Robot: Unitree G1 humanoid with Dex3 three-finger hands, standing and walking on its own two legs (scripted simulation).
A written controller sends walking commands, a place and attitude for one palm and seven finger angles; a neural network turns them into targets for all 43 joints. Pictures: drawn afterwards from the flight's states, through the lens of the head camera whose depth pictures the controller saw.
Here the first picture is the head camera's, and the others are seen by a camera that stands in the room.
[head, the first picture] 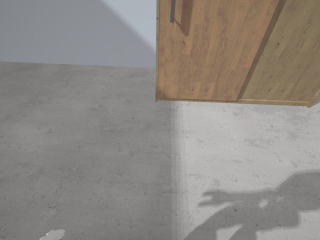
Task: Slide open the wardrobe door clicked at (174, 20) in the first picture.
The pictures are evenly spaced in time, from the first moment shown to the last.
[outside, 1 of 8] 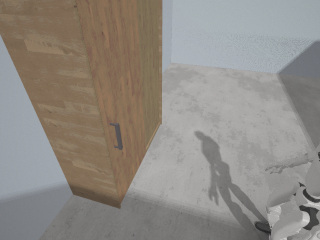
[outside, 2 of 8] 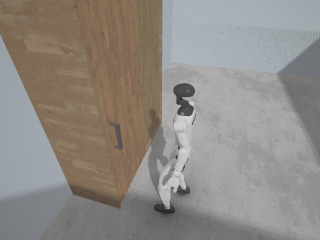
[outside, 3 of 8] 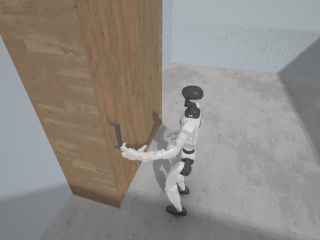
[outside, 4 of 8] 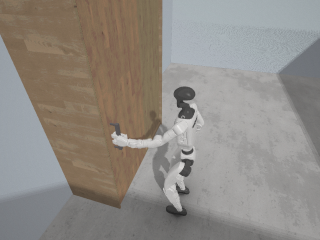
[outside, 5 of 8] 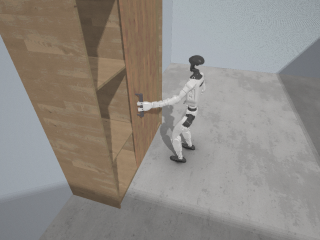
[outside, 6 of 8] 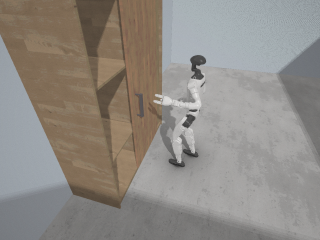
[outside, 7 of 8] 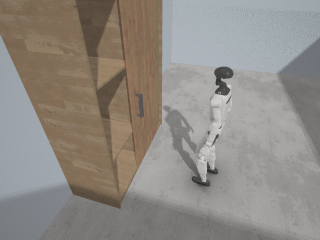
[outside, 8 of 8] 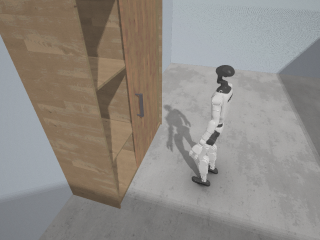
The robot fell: no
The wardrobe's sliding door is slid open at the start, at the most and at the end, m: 0.00 0.48 0.48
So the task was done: yes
